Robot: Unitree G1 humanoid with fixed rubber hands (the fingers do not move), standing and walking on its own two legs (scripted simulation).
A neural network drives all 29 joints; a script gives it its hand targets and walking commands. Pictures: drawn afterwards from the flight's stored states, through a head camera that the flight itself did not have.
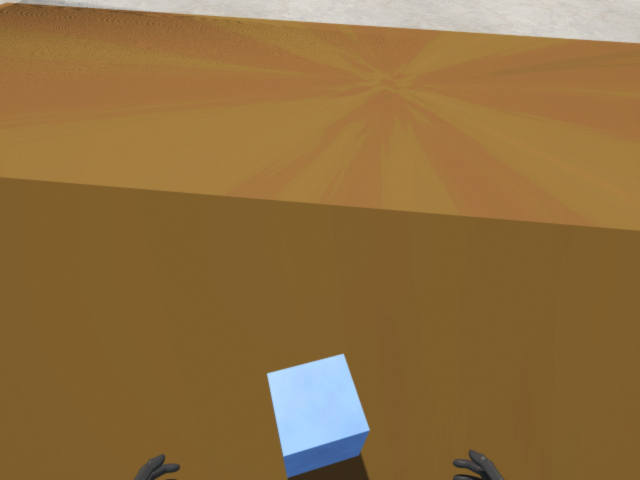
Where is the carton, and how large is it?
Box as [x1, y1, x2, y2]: [267, 354, 369, 477]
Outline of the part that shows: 343,354 267,373 287,477 358,455 369,429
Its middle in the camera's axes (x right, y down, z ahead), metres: -0.01 +0.48 +1.06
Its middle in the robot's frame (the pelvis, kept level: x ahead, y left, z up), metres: +0.39 -0.01 -0.64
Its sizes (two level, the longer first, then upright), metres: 0.210 0.200 0.250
